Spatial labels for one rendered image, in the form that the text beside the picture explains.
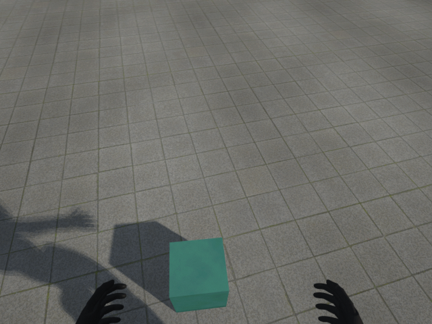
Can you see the carton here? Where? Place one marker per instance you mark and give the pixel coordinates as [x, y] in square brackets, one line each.
[197, 275]

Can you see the left robot hand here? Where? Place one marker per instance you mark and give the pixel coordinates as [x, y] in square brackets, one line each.
[95, 308]

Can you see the right robot hand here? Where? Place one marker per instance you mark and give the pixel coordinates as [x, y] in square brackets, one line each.
[344, 308]

